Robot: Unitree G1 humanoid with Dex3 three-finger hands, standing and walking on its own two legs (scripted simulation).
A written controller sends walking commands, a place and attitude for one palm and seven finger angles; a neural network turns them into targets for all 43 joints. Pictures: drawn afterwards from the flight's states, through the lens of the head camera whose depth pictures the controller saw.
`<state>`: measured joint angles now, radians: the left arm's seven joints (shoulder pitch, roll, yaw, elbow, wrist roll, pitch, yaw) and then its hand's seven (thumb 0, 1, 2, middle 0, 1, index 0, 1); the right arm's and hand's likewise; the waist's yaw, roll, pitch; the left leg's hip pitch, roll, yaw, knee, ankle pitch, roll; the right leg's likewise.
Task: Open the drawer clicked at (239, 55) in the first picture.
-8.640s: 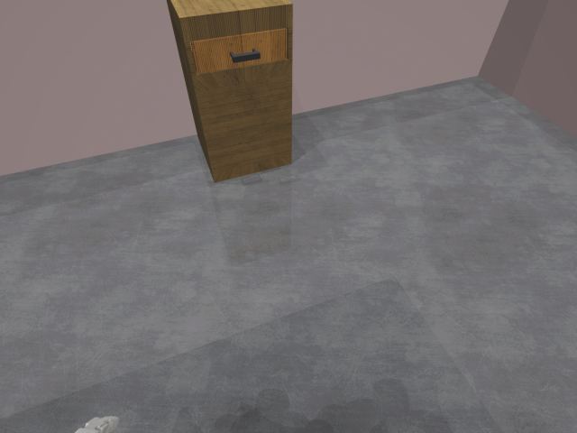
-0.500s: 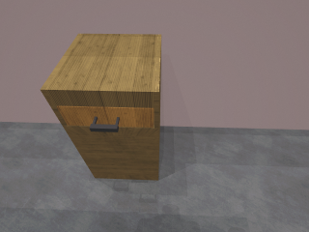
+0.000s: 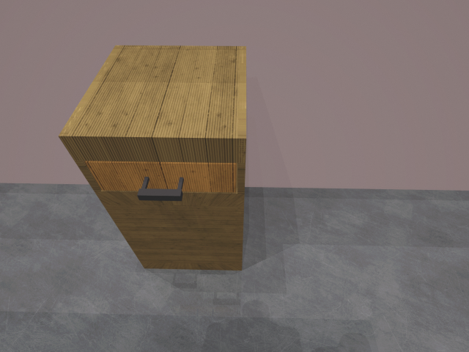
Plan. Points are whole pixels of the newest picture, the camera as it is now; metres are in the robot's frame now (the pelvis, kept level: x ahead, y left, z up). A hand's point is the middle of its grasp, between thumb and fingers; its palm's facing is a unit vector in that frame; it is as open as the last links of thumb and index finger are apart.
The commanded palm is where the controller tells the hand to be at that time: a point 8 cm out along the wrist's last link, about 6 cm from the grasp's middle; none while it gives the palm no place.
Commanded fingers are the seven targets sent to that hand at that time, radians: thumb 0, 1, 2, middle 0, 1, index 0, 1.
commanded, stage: look again from close up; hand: left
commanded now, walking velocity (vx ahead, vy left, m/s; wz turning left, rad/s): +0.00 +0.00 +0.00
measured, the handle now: (162, 187) +0.51 +0.23 -0.12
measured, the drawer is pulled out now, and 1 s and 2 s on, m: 0.00 0.00 0.00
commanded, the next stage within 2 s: raise the hand with hooked fingers in 0.40 s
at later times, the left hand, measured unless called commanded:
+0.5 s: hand out of the picture -0.06 +0.23 -0.18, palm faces +0.03 -0.98 -0.19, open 7.3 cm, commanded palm +0.05 +0.28 -0.07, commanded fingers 0.00 0.88 0.89 -0.20 -0.31 -0.20 -0.31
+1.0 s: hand out of the picture +0.10 +0.25 -0.07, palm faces -0.04 -0.13 -0.99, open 9.0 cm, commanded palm +0.11 +0.27 +0.00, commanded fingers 0.00 0.29 0.64 -0.24 -0.69 -0.24 -0.69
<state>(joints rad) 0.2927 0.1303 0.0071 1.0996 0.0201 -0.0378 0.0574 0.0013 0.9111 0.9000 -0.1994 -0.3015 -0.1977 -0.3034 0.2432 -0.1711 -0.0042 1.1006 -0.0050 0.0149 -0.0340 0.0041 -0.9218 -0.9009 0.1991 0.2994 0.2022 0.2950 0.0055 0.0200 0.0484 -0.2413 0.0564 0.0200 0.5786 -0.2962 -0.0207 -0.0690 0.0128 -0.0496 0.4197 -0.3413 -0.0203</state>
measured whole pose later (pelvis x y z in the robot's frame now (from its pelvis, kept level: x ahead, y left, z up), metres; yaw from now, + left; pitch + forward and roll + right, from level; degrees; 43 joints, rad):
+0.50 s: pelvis -0.04 +0.05 +0.00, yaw +0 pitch -1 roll +0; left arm 0.36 0.18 -0.01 1.05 0.02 0.01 0.03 0.00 0.91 0.90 -0.20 -0.30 -0.20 -0.30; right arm 0.31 -0.17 0.01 1.03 -0.01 0.01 -0.01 0.00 -0.92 -0.90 0.20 0.30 0.20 0.30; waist 0.01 -0.02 0.00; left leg -0.27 -0.03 0.06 0.49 -0.20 0.06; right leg -0.15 -0.06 -0.03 0.49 -0.32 0.03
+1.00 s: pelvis -0.07 +0.02 -0.05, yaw +0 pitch +7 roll +1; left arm 0.39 0.32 -0.12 0.10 1.09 -0.01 0.45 0.00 0.51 0.73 -0.24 -0.55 -0.24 -0.55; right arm 0.09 -0.25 -0.02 0.50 -0.05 0.08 -0.03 0.01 -0.90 -0.90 0.20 0.30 0.20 0.30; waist 0.10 0.01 -0.11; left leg -0.66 -0.04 0.01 0.86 -0.32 0.03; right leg -0.58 0.06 0.02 0.92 -0.45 -0.04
